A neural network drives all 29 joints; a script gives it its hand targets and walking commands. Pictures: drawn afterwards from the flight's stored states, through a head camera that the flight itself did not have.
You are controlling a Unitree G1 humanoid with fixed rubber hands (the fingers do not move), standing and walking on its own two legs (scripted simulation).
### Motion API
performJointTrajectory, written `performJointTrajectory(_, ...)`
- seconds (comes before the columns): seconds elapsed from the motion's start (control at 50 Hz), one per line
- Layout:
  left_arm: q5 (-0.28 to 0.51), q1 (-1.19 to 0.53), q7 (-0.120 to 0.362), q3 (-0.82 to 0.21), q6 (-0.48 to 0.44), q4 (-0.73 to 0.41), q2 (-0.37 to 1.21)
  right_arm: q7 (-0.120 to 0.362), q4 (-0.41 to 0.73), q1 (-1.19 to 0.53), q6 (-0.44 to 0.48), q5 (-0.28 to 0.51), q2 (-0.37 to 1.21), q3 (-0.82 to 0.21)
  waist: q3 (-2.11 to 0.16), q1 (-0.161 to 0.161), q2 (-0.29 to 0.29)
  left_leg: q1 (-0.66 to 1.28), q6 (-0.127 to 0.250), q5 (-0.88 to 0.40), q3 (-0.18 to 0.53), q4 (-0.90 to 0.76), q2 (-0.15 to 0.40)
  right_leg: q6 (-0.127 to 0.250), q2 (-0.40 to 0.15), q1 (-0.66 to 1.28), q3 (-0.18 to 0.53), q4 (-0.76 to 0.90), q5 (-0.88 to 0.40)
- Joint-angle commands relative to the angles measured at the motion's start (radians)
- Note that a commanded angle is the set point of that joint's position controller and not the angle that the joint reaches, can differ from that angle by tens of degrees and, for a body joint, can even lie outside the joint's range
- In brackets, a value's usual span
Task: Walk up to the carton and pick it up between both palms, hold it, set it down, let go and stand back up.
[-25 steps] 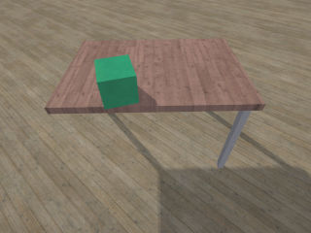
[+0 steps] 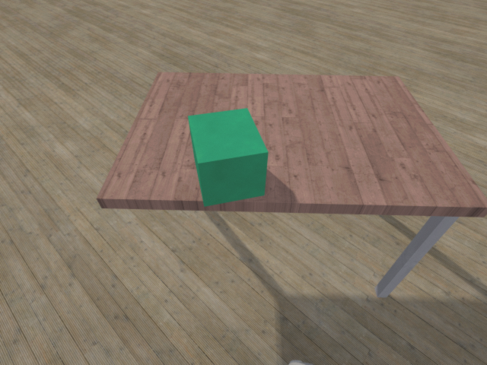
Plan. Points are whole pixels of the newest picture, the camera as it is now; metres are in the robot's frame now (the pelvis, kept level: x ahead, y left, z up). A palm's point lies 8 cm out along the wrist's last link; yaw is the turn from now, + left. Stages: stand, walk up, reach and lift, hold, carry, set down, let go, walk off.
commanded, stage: walk up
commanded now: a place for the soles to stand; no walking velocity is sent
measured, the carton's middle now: (226, 155) +0.64 +0.03 -0.04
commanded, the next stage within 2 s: none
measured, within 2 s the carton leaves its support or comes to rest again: neither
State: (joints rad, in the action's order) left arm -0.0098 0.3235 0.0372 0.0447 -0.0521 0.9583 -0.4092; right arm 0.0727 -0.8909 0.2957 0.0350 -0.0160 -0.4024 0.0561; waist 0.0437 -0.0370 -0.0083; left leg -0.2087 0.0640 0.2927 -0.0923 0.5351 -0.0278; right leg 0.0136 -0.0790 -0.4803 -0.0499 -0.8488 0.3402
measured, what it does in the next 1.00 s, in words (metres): walks ahead: right foot, then left foot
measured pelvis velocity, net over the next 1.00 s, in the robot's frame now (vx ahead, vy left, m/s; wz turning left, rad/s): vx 0.22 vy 0.08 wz -0.10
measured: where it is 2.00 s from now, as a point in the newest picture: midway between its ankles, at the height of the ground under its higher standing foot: outside the picture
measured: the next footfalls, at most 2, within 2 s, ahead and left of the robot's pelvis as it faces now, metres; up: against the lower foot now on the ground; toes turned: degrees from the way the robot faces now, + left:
right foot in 0.14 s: +0.24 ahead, -0.09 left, +0.00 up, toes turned -9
left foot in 0.54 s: +0.32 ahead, +0.17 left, +0.00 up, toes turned -5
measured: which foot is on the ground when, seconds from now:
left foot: down 0.00-0.16, up 0.18-0.52, down 0.54-1.00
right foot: up 0.00-0.12, down 0.14-1.00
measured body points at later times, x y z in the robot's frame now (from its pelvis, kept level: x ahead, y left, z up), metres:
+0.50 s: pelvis +0.18 +0.02 -0.01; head +0.21 +0.01 +0.44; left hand +0.21 +0.35 -0.11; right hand +0.29 -0.30 -0.12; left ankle +0.28 +0.18 -0.71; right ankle +0.17 -0.11 -0.73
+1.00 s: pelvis +0.22 +0.08 -0.01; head +0.26 +0.08 +0.44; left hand +0.33 +0.39 -0.13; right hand +0.31 -0.22 -0.14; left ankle +0.29 +0.18 -0.73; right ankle +0.20 -0.09 -0.73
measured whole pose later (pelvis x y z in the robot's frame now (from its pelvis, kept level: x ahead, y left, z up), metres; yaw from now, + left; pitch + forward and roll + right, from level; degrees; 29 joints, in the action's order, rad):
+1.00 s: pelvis +0.22 +0.08 -0.01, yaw -5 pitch -2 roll -1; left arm 0.02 0.13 -0.03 -0.01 -0.03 1.03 -0.40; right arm 0.01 -1.05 0.04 -0.01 0.00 -0.34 0.01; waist 0.10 0.01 0.01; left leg -0.36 0.03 0.25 -0.10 0.64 0.05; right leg -0.05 -0.05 -0.24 0.04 -0.62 0.35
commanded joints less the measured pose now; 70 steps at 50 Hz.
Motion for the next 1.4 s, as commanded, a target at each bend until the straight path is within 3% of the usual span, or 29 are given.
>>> performJointTrajectory(0.0, -0.007, -0.059, -0.008, 0.061, -0.038, -0.092, -0.206, -0.012, 0.104, -0.028, 0.023, 0.005, -0.269, 0.074, 0.081, -0.019, 0.065, -0.069, 0.184, 0.218, 0.318, -0.305, 0.301, 0.002, -0.013, -0.033, 0.016, 0.125, -0.099)
performJointTrajectory(0.04, 0.001, -0.041, -0.01, 0.063, -0.045, -0.107, -0.21, -0.013, 0.095, -0.015, 0.02, 0.008, -0.286, 0.078, 0.064, -0.003, 0.115, -0.008, 0.174, 0.206, 0.314, -0.28, 0.305, 0.015, -0.003, 0.007, 0.02, 0.183, -0.089)
performJointTrajectory(0.12, 0.003, 0.046, -0.031, 0.079, -0.061, -0.096, -0.193, -0.019, 0.119, -0.034, 0.007, 0.005, -0.2, 0.06, 0.017, 0.065, 0.024, -0.114, 0.087, -0.078, 0.164, -0.022, 0.197, 0.038, 0.068, 0.329, 0.002, 0.329, -0.152)
performJointTrajectory(0.14, -0.009, 0.174, -0.045, 0.101, -0.072, -0.081, -0.277, -0.017, 0.143, -0.064, 0.013, 0.011, -0.194, 0.044, -0.089, 0.139, -0.098, -0.232, 0.042, -0.15, 0.049, 0.25, 0.11, 0.089, -0.063, 0.494, 0.216, 0.435, 0.018)
performJointTrajectory(0.16, 0.002, 0.215, -0.051, 0.125, -0.067, -0.063, -0.358, -0.019, 0.134, -0.012, 0.002, 0.011, -0.199, 0.05, -0.119, 0.139, -0.274, -0.44, -0.007, 0.193, 0.063, 0.513, -0.029, 0.176, -0.294, 0.613, 0.692, 0.591, 0.153)
performJointTrajectory(0.18, 0.017, 0.214, -0.057, 0.129, -0.064, -0.1, -0.36, -0.031, 0.13, -0.015, -0.002, 0.006, -0.263, 0.05, -0.106, 0.14, -0.208, -0.489, -0.012, 0.287, 0.142, 0.589, 0.009, 0.257, -0.364, 0.661, 0.76, 0.558, 0.073)
performJointTrajectory(0.2, 0.021, 0.16, -0.057, 0.113, -0.063, -0.098, -0.34, -0.04, 0.108, -0.015, -0.002, 0.001, -0.248, 0.048, -0.02, 0.106, -0.146, -0.525, -0.023, 0.254, 0.19, 0.626, 0.067, 0.267, -0.343, 0.557, 0.653, 0.533, -0.062)
performJointTrajectory(0.28, 0.016, 0.071, -0.056, 0.087, -0.074, -0.121, -0.256, -0.022, 0.079, 0.007, -0.002, 0.002, -0.21, 0.057, 0.016, 0.043, -0.07, -0.385, -0.037, 0.102, 0.194, 0.539, 0.084, 0.199, -0.215, 0.33, 0.306, 0.53, -0.379)
performJointTrajectory(0.32, 0.01, 0.044, -0.053, 0.086, -0.072, -0.145, -0.262, -0.013, 0.075, 0.0, -0.008, 0.007, -0.191, 0.048, -0.04, 0.042, -0.12, -0.318, -0.058, 0.081, 0.102, 0.399, 0.11, 0.197, -0.171, 0.306, 0.201, 0.5, -0.376)
performJointTrajectory(0.38, -0.003, 0.039, -0.047, 0.086, -0.063, -0.165, -0.296, -0.013, 0.095, -0.076, -0.011, 0.006, -0.164, 0.048, -0.012, 0.069, -0.194, -0.258, -0.071, 0.013, 0.078, 0.257, 0.115, 0.207, -0.163, 0.225, 0.183, 0.473, -0.373)
performJointTrajectory(0.42, 0.003, -0.028, -0.047, 0.063, -0.059, -0.17, -0.264, -0.026, 0.075, -0.041, -0.008, 0.006, -0.131, 0.044, -0.029, 0.023, -0.159, -0.123, -0.075, -0.142, 0.046, 0.211, 0.099, 0.199, -0.157, 0.118, 0.119, 0.397, -0.581)
performJointTrajectory(0.48, 0.008, -0.081, -0.05, 0.047, -0.027, -0.161, -0.25, -0.042, 0.025, -0.031, 0.006, 0.004, -0.161, 0.05, -0.077, -0.005, -0.116, 0.05, -0.062, -0.18, 0.017, 0.077, 0.043, 0.142, -0.097, 0.045, 0.103, 0.267, -0.344)
performJointTrajectory(0.5, 0.002, -0.075, -0.053, 0.032, -0.022, -0.177, -0.216, -0.045, 0.006, 0.007, 0.007, -0.02, -0.192, 0.059, -0.102, -0.017, -0.005, 0.133, -0.024, -0.117, 0.058, 0.094, 0.058, 0.13, -0.08, -0.036, 0.116, 0.173, -0.265)
performJointTrajectory(0.52, 0.015, -0.023, -0.053, 0.012, -0.012, -0.173, -0.162, -0.057, 0.011, 0.018, 0.009, -0.02, -0.251, 0.074, -0.151, -0.023, 0.157, 0.189, 0.016, -0.099, 0.217, -0.045, 0.186, 0.069, -0.002, -0.069, 0.065, 0.056, -0.069)
performJointTrajectory(0.54, 0.023, 0.022, -0.06, 0.001, -0.002, -0.142, -0.149, -0.062, 0.05, -0.034, 0.008, 0.0, -0.275, 0.077, -0.147, 0.006, 0.223, 0.114, 0.105, 0.038, 0.518, -0.199, 0.368, 0.021, 0.076, -0.083, 0.018, -0.054, 0.134)
performJointTrajectory(0.56, 0.027, 0.064, -0.071, 0.019, -0.001, -0.098, -0.212, -0.062, 0.059, -0.125, 0.003, 0.015, -0.289, 0.065, -0.137, 0.032, 0.199, 0.03, 0.205, 0.041, 0.579, -0.209, 0.403, 0.019, 0.052, 0.003, 0.06, -0.11, 0.254)
performJointTrajectory(0.58, 0.019, 0.079, -0.078, 0.02, -0.001, -0.053, -0.203, -0.063, 0.072, -0.195, -0.004, 0.007, -0.251, 0.055, -0.089, 0.061, 0.195, -0.016, 0.204, -0.022, 0.517, -0.17, 0.386, 0.022, 0.009, 0.027, 0.089, -0.045, 0.255)
performJointTrajectory(0.62, 0.023, 0.142, -0.08, 0.015, -0.02, -0.007, -0.187, -0.064, 0.069, -0.289, -0.017, 0.006, -0.225, 0.03, -0.094, 0.12, 0.239, -0.06, 0.108, -0.256, 0.234, 0.018, 0.253, 0.026, 0.002, 0.141, 0.061, 0.213, 0.036)
performJointTrajectory(0.64, 0.009, 0.102, -0.076, 0.016, -0.029, 0.007, -0.219, -0.066, 0.06, -0.248, -0.024, 0.025, -0.205, 0.026, -0.05, 0.071, 0.145, -0.121, 0.038, -0.331, 0.163, 0.086, 0.181, 0.027, 0.001, 0.156, 0.083, 0.235, -0.203)
performJointTrajectory(0.68, -0.007, -0.022, -0.072, 0.041, -0.031, -0.025, -0.295, -0.066, 0.029, -0.21, -0.023, 0.034, -0.163, 0.012, -0.077, 0.037, 0.058, -0.12, -0.013, -0.146, 0.132, 0.13, 0.134, 0.079, -0.117, 0.122, 0.298, 0.361, -0.166)
performJointTrajectory(0.7, -0.002, -0.037, -0.07, 0.031, -0.026, -0.022, -0.292, -0.069, -0.006, -0.189, -0.025, 0.028, -0.195, 0.035, -0.12, 0.015, 0.062, -0.021, -0.016, -0.071, 0.121, 0.13, 0.113, 0.086, -0.113, 0.078, 0.286, 0.318, -0.191)
performJointTrajectory(0.76, 0.021, -0.092, -0.074, -0.001, -0.019, -0.024, -0.214, -0.071, -0.044, -0.183, -0.012, 0.022, -0.193, 0.02, -0.182, 0.022, -0.022, 0.074, 0.033, -0.446, 0.174, 0.083, 0.202, 0.011, -0.018, 0.151, 0.111, 0.241, -0.362)
performJointTrajectory(0.78, 0.025, -0.098, -0.076, 0.0, -0.013, 0.016, -0.211, -0.067, -0.06, -0.21, -0.015, 0.023, -0.196, 0.024, -0.144, 0.035, 0.085, 0.06, 0.031, -0.485, 0.173, 0.067, 0.209, 0.011, -0.009, 0.159, 0.103, 0.231, -0.35)
performJointTrajectory(0.94, 0.029, -0.109, -0.073, -0.014, 0.015, 0.056, -0.172, -0.074, -0.1, -0.312, -0.019, 0.01, -0.199, 0.01, -0.123, 0.057, 0.113, 0.004, 0.06, -0.203, 0.202, -0.107, 0.248, 0.007, 0.029, 0.234, 0.067, 0.242, -0.148)
performJointTrajectory(1.02, 0.013, -0.125, -0.065, -0.016, 0.008, 0.099, -0.183, -0.063, -0.116, -0.325, -0.031, 0.022, -0.194, 0.008, -0.078, 0.048, 0.032, -0.016, 0.002, -0.007, 0.182, -0.153, 0.226, 0.018, 0.002, 0.233, 0.099, 0.366, -0.117)
performJointTrajectory(1.18, 0.001, -0.203, -0.053, -0.013, 0.008, 0.092, -0.197, -0.047, -0.172, -0.331, -0.04, 0.006, -0.171, 0.015, -0.03, 0.022, 0.04, 0.026, -0.049, 0.18, 0.147, -0.207, 0.161, 0.013, -0.018, 0.157, 0.14, 0.505, 0.059)
performJointTrajectory(1.24, -0.006, -0.24, -0.05, 0.009, 0.008, 0.085, -0.211, -0.045, -0.196, -0.288, -0.041, 0.012, -0.178, 0.013, -0.057, 0.002, -0.073, 0.07, -0.045, 0.099, 0.125, -0.184, 0.141, 0.016, -0.037, 0.157, 0.172, 0.542, 0.048)
performJointTrajectory(1.3, -0.002, -0.23, -0.051, 0.002, 0.011, 0.09, -0.204, -0.047, -0.197, -0.288, -0.035, 0.01, -0.198, 0.014, -0.032, 0.012, 0.034, 0.049, -0.048, 0.082, 0.137, -0.209, 0.15, 0.009, -0.032, 0.173, 0.156, 0.513, -0.031)
performJointTrajectory(1.38, -0.001, -0.205, -0.052, 0.002, 0.002, 0.102, -0.193, -0.049, -0.198, -0.285, -0.037, 0.013, -0.169, 0.009, -0.026, 0.022, -0.082, 0.05, -0.042, 0.017, 0.132, -0.175, 0.139, 0.013, -0.041, 0.175, 0.17, 0.543, -0.028)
